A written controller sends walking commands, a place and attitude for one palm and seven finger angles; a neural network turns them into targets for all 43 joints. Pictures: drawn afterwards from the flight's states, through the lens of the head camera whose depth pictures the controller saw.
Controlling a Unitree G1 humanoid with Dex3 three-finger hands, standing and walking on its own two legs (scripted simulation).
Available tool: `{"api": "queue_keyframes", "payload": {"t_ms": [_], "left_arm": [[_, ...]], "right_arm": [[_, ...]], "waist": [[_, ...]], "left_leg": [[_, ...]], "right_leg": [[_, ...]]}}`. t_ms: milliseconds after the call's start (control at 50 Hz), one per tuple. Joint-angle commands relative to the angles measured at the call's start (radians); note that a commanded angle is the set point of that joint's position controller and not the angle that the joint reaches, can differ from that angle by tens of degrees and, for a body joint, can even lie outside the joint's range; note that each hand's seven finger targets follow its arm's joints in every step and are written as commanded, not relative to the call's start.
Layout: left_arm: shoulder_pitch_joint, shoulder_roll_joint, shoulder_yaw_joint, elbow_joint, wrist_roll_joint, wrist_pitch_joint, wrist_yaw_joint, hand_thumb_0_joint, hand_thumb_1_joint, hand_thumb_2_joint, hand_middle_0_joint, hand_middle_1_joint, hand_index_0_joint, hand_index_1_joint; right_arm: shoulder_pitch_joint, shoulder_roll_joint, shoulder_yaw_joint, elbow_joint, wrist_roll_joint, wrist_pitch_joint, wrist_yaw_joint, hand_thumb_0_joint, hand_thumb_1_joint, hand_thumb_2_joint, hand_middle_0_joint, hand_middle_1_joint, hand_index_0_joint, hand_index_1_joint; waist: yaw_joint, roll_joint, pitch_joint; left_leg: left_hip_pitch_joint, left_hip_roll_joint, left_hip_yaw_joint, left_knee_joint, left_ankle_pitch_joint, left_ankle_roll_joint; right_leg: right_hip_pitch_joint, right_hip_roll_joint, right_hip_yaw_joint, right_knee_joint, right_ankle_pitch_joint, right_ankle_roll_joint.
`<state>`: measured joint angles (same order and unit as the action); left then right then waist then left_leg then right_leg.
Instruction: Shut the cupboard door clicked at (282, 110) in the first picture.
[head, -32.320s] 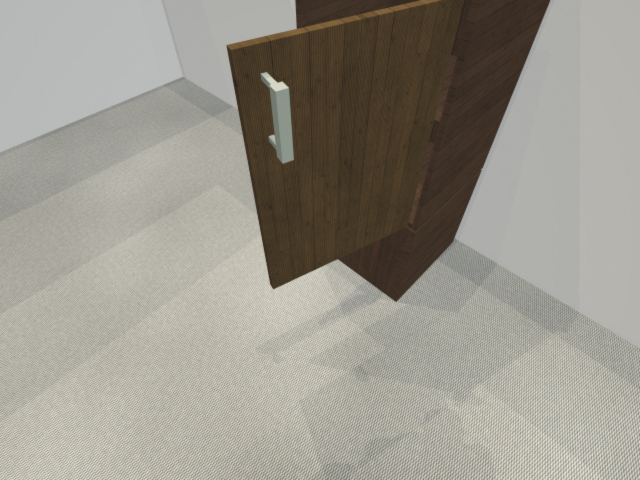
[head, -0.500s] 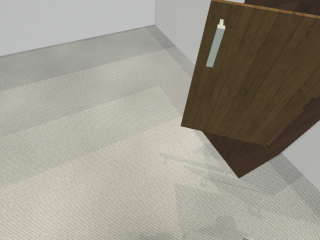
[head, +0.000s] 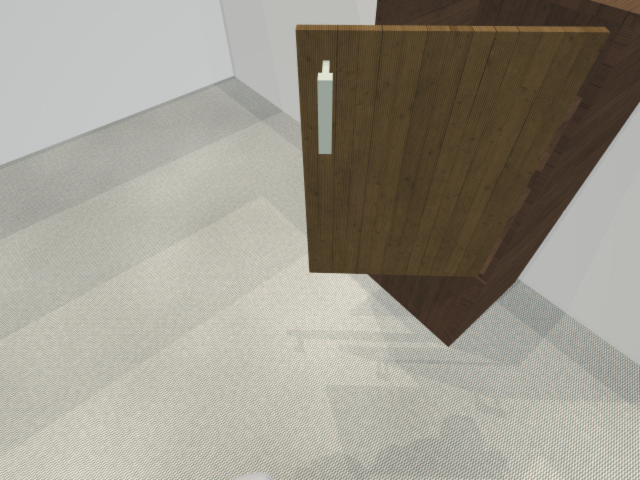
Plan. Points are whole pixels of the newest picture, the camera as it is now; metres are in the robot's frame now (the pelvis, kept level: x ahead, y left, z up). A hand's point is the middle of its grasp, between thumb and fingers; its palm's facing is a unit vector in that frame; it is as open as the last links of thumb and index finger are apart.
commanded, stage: take the last steps up to it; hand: left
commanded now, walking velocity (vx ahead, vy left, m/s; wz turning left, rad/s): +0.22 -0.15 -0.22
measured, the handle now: (325, 108) +0.61 +0.01 +0.14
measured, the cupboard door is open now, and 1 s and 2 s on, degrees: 48 48 48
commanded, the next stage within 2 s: come to a stop and stand still in 0.36 s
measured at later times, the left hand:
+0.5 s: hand (248, 412) +0.25 +0.13 -0.17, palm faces -0.20 -0.97 -0.17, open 7.4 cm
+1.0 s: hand (248, 401) +0.26 +0.13 -0.17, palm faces -0.07 -0.97 -0.24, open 7.3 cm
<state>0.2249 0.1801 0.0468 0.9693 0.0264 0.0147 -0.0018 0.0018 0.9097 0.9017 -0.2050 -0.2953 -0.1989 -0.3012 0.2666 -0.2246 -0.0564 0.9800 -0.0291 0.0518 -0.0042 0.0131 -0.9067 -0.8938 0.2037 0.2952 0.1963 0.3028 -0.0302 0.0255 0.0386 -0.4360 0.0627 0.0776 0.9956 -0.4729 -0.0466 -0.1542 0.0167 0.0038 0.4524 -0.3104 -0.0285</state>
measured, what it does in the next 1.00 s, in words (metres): walks ahead: left foot, then right foot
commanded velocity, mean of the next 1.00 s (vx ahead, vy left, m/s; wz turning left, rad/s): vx -0.03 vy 0.02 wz -0.07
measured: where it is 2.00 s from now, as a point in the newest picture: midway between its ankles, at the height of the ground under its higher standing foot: outside the picture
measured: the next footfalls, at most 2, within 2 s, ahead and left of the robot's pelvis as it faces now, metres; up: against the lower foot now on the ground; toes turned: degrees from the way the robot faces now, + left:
left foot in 0.12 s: +0.09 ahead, +0.11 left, +0.00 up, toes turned +5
right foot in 0.56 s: +0.24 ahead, -0.22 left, +0.00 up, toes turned -13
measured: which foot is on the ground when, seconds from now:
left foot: up 0.00-0.10, down 0.12-0.56, up 0.58-1.00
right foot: down 0.00-0.12, up 0.14-0.54, down 0.56-1.00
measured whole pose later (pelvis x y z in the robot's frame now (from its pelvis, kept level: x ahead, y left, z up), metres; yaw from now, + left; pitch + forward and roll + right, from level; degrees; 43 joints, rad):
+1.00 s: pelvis +0.16 -0.06 -0.01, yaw -6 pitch +1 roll +1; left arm 0.13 0.21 0.06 0.96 0.04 0.02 0.02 0.00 0.91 0.90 -0.21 -0.30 -0.20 -0.30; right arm 0.08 -0.22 -0.07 0.91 -0.02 0.04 0.00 0.01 -0.91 -0.89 0.20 0.29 0.19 0.30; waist 0.02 -0.03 0.09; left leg -0.36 0.01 0.01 0.79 -0.41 -0.04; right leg -0.36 -0.10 -0.08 0.51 -0.17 0.03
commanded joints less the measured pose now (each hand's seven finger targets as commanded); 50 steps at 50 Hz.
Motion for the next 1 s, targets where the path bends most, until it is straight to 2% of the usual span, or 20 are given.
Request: {"api": "queue_keyframes", "payload": {"t_ms": [0,60,80,100,120,140,220,280,440,460,500,520,540,560,580,600,700,800,920,980], "left_arm": [[0.000,0.197,0.051,-0.047,0.006,-0.020,0.007,0.000,0.900,0.900,-0.200,-0.300,-0.200,-0.300],[-0.035,0.181,0.050,-0.037,-0.004,-0.013,-0.003,0.000,0.900,0.900,-0.200,-0.300,-0.200,-0.300],[-0.022,0.143,0.041,-0.042,-0.013,-0.011,-0.008,0.000,0.900,0.900,-0.200,-0.300,-0.200,-0.300],[0.010,0.077,0.028,-0.052,-0.020,-0.009,-0.016,0.000,0.900,0.900,-0.200,-0.300,-0.200,-0.300],[-0.020,0.089,0.026,-0.088,-0.011,-0.008,-0.019,0.000,0.900,0.900,-0.200,-0.300,-0.200,-0.300],[-0.062,0.121,0.035,-0.106,0.001,-0.003,-0.026,0.000,0.900,0.900,-0.200,-0.300,-0.200,-0.300],[-0.033,0.100,0.044,-0.058,0.012,0.008,-0.044,0.000,0.900,0.900,-0.200,-0.300,-0.200,-0.300],[-0.028,0.065,0.031,-0.041,0.001,0.015,-0.044,0.000,0.900,0.900,-0.200,-0.300,-0.200,-0.300],[-0.127,0.052,0.020,-0.061,-0.002,0.006,-0.043,0.000,0.900,0.900,-0.200,-0.300,-0.200,-0.300],[-0.110,0.062,0.020,-0.058,-0.001,-0.002,-0.038,0.000,0.900,0.900,-0.200,-0.300,-0.200,-0.300],[0.093,0.098,0.032,0.010,-0.002,-0.025,-0.021,0.000,0.900,0.900,-0.200,-0.300,-0.200,-0.300],[0.187,0.176,0.048,0.045,0.005,-0.045,-0.002,0.000,0.900,0.900,-0.200,-0.300,-0.200,-0.300],[0.229,0.259,0.061,0.065,0.000,-0.056,0.012,0.000,0.900,0.900,-0.200,-0.300,-0.200,-0.300],[0.149,0.242,0.041,0.041,-0.013,-0.052,0.020,0.000,0.900,0.900,-0.200,-0.300,-0.200,-0.300],[0.064,0.211,0.032,0.028,-0.006,-0.044,0.029,0.000,0.900,0.900,-0.200,-0.300,-0.200,-0.300],[0.026,0.212,0.040,0.014,0.001,-0.037,0.037,0.000,0.900,0.900,-0.200,-0.300,-0.200,-0.300],[-0.030,0.178,0.044,-0.015,-0.002,-0.019,0.052,0.000,0.900,0.900,-0.200,-0.300,-0.200,-0.300],[-0.056,0.172,0.050,-0.038,0.004,-0.019,0.054,0.000,0.900,0.900,-0.200,-0.300,-0.200,-0.300],[-0.076,0.201,0.054,-0.067,0.020,-0.008,0.040,0.000,0.900,0.900,-0.200,-0.300,-0.200,-0.300],[-0.056,0.183,0.047,-0.061,0.002,0.005,0.035,0.000,0.900,0.900,-0.200,-0.300,-0.200,-0.300]], "right_arm": [[-0.027,-0.043,-0.008,-0.091,0.005,-0.048,-0.004,0.000,-0.900,-0.900,0.200,0.300,0.200,0.300],[0.111,-0.051,-0.011,-0.041,0.002,-0.067,-0.017,0.000,-0.900,-0.900,0.200,0.300,0.200,0.300],[0.172,-0.092,-0.014,-0.019,0.000,-0.079,-0.023,0.000,-0.900,-0.900,0.200,0.300,0.200,0.300],[0.249,-0.195,-0.037,-0.004,-0.018,-0.090,-0.032,0.000,-0.900,-0.900,0.200,0.300,0.200,0.300],[0.302,-0.255,-0.045,-0.004,-0.022,-0.089,-0.044,0.000,-0.900,-0.900,0.200,0.300,0.200,0.300],[0.257,-0.256,-0.042,-0.023,-0.016,-0.083,-0.046,0.000,-0.900,-0.900,0.200,0.300,0.200,0.300],[0.125,-0.133,-0.002,-0.042,-0.013,-0.101,-0.050,0.000,-0.900,-0.900,0.200,0.300,0.200,0.300],[0.173,-0.131,-0.003,-0.015,-0.009,-0.108,-0.053,0.000,-0.900,-0.900,0.200,0.300,0.200,0.300],[0.180,-0.139,-0.026,0.022,-0.012,-0.081,-0.035,0.000,-0.900,-0.900,0.200,0.300,0.200,0.300],[0.158,-0.130,-0.022,0.020,-0.010,-0.075,-0.035,0.000,-0.900,-0.900,0.200,0.300,0.200,0.300],[0.122,-0.123,-0.017,0.020,0.006,-0.069,-0.030,0.000,-0.900,-0.900,0.200,0.300,0.200,0.300],[0.155,-0.073,-0.009,0.020,0.020,-0.069,-0.020,0.000,-0.900,-0.900,0.200,0.300,0.200,0.300],[0.194,-0.004,0.005,0.000,0.037,-0.064,-0.020,0.000,-0.900,-0.900,0.200,0.300,0.200,0.300],[0.203,-0.024,0.004,0.002,0.049,-0.039,-0.030,0.000,-0.900,-0.900,0.200,0.300,0.200,0.300],[0.169,0.015,0.005,0.011,0.045,-0.030,-0.029,0.000,-0.900,-0.900,0.200,0.300,0.200,0.300],[0.184,-0.001,0.006,0.017,0.038,-0.021,-0.032,0.000,-0.900,-0.900,0.200,0.300,0.200,0.300],[0.054,-0.033,-0.012,0.001,0.023,0.004,-0.020,0.000,-0.900,-0.900,0.200,0.300,0.200,0.300],[-0.017,-0.038,-0.024,-0.043,0.012,0.020,-0.005,0.000,-0.900,-0.900,0.200,0.300,0.200,0.300],[-0.035,-0.039,-0.019,-0.070,0.018,-0.005,0.001,0.000,-0.900,-0.900,0.200,0.300,0.200,0.300],[0.057,-0.065,-0.015,-0.040,0.019,-0.031,0.000,0.000,-0.900,-0.900,0.200,0.300,0.200,0.300]], "waist": [[0.016,-0.179,0.024],[-0.051,-0.117,0.000],[-0.068,-0.013,-0.029],[-0.091,0.272,-0.056],[-0.106,0.302,-0.064],[-0.086,0.144,0.003],[0.001,0.114,0.077],[-0.003,0.113,0.011],[-0.027,0.211,0.054],[-0.013,0.196,0.061],[0.087,0.103,-0.059],[0.117,-0.084,-0.174],[0.101,-0.309,-0.283],[0.056,-0.198,-0.266],[0.038,-0.152,-0.148],[0.035,-0.279,-0.177],[0.045,-0.139,-0.133],[0.037,-0.166,-0.126],[0.023,-0.250,-0.099],[-0.011,-0.131,-0.137]], "left_leg": [[0.018,-0.008,0.022,-0.210,0.042,0.001],[0.263,-0.036,0.060,-0.461,0.221,0.002],[0.403,0.004,-0.005,-0.554,0.225,0.010],[0.519,0.255,-0.367,-0.683,0.115,0.092],[0.507,0.455,-0.605,-0.788,0.041,0.193],[0.395,0.478,-0.583,-0.820,-0.032,0.235],[0.258,0.318,-0.251,-0.807,0.277,0.142],[0.367,0.269,-0.074,-0.735,0.635,0.143],[0.342,0.276,0.039,-0.684,0.594,0.140],[0.308,0.275,0.041,-0.633,0.644,0.135],[0.281,0.191,0.093,-0.417,0.689,0.067],[0.136,0.096,0.126,-0.211,0.441,0.025],[0.052,-0.036,0.069,0.012,-0.163,0.009],[0.140,0.007,-0.065,0.042,-0.198,0.023],[0.101,0.011,-0.063,0.060,-0.173,0.026],[0.049,-0.003,-0.075,0.131,-0.162,0.022],[-0.022,-0.038,-0.116,0.205,-0.030,-0.004],[-0.042,-0.050,-0.121,0.163,0.042,-0.018],[0.097,-0.048,-0.073,-0.170,0.027,0.003],[0.333,-0.046,-0.049,-0.568,0.276,0.009]], "right_leg": [[-0.044,-0.207,0.194,-0.182,0.124,-0.178],[-0.146,-0.145,0.159,-0.087,-0.002,-0.130],[-0.234,-0.094,0.131,0.033,-0.022,-0.096],[-0.414,0.028,0.036,0.304,-0.159,-0.030],[-0.505,0.037,0.006,0.556,-0.303,-0.010],[-0.520,-0.039,0.072,0.663,-0.252,-0.016],[-0.488,-0.081,0.050,0.718,0.001,0.029],[-0.472,-0.072,0.004,0.631,0.040,0.047],[-0.339,-0.063,-0.093,0.244,0.081,0.029],[-0.264,-0.051,-0.100,0.185,0.079,0.023],[0.018,-0.027,-0.095,0.014,0.281,0.018],[0.237,-0.177,0.056,0.007,0.621,-0.018],[0.315,-0.405,0.280,0.002,1.069,-0.114],[0.157,-0.434,0.235,-0.046,1.074,-0.163],[0.070,-0.413,0.182,-0.057,1.021,-0.168],[0.109,-0.406,0.230,-0.038,1.018,-0.180],[0.027,-0.380,0.132,-0.059,0.903,-0.155],[-0.018,-0.375,0.098,-0.092,0.728,-0.159],[-0.098,-0.345,0.105,-0.103,0.422,-0.143],[-0.170,-0.251,0.064,0.037,0.227,-0.045]]}}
